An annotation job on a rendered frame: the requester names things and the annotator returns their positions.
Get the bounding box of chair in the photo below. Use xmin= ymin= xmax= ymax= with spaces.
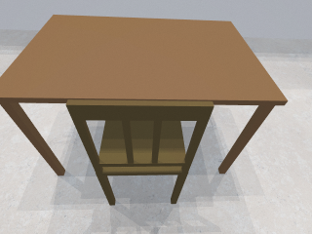
xmin=66 ymin=99 xmax=215 ymax=206

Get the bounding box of table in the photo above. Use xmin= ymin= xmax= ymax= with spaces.
xmin=0 ymin=15 xmax=288 ymax=176

